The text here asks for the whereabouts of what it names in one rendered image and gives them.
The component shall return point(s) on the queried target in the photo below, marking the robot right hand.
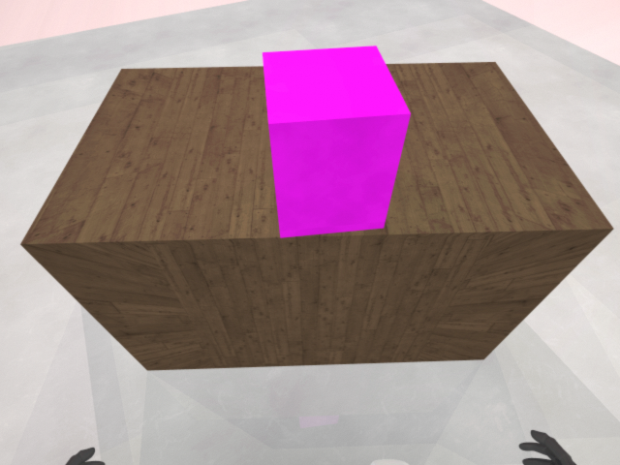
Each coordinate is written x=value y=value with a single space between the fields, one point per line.
x=547 y=446

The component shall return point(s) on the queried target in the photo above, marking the pedestal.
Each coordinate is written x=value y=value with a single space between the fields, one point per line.
x=163 y=225

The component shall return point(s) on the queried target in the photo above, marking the carton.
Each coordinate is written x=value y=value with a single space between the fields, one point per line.
x=337 y=124

